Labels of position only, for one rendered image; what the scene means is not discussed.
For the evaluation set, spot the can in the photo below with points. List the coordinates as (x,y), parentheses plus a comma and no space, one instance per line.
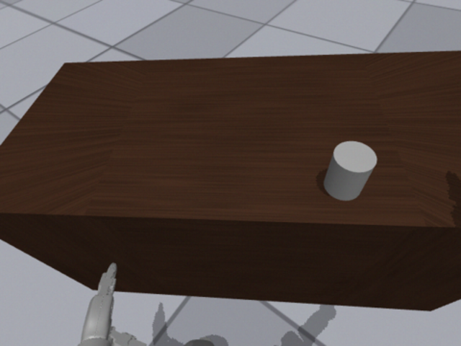
(350,167)

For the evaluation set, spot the left robot hand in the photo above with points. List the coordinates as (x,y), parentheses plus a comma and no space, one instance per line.
(99,315)

